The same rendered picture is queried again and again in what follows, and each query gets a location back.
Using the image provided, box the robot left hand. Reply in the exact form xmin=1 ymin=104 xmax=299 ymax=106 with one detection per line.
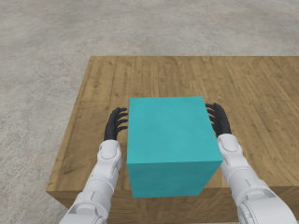
xmin=104 ymin=107 xmax=128 ymax=141

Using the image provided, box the robot left forearm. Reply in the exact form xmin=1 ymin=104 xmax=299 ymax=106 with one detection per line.
xmin=59 ymin=139 xmax=122 ymax=224

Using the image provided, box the right robot upper arm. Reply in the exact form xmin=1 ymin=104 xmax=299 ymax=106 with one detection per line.
xmin=237 ymin=197 xmax=296 ymax=224

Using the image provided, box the robot right hand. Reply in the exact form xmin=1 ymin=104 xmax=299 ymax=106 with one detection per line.
xmin=205 ymin=103 xmax=232 ymax=138

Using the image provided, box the robot right forearm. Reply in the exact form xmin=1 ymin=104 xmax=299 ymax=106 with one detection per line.
xmin=217 ymin=133 xmax=298 ymax=224

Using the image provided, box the pedestal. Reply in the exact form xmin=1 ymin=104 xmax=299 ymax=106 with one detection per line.
xmin=45 ymin=55 xmax=299 ymax=224

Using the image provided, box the left robot upper arm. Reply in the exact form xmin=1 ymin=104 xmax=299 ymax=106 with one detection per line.
xmin=60 ymin=213 xmax=107 ymax=224

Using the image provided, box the carton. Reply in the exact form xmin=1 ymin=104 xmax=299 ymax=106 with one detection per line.
xmin=126 ymin=96 xmax=223 ymax=198

